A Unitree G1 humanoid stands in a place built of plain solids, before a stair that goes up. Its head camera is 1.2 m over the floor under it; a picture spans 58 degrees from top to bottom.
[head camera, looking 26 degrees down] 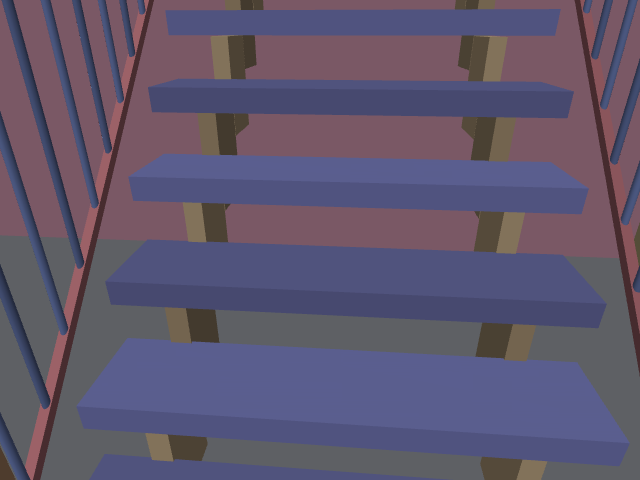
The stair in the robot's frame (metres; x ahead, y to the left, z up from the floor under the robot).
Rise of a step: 0.21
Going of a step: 0.21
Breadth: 1.22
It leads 5 degrees to the right of straight ahead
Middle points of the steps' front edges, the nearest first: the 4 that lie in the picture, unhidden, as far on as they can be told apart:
0.68 -0.04 0.42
0.89 -0.06 0.63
1.10 -0.08 0.84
1.30 -0.10 1.05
